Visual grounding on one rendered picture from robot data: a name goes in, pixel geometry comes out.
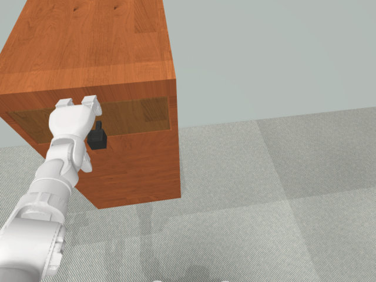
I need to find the handle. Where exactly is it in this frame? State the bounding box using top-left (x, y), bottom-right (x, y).
top-left (87, 121), bottom-right (107, 150)

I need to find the cabinet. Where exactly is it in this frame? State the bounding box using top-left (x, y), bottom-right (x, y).
top-left (0, 0), bottom-right (181, 209)

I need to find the left robot hand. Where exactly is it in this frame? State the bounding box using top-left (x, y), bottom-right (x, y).
top-left (49, 95), bottom-right (102, 173)

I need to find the robot left forearm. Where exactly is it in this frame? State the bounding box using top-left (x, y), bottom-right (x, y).
top-left (0, 134), bottom-right (85, 242)

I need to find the drawer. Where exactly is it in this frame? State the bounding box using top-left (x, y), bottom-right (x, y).
top-left (8, 96), bottom-right (170, 144)

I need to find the robot left upper arm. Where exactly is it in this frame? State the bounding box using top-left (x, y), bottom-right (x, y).
top-left (0, 217), bottom-right (67, 282)

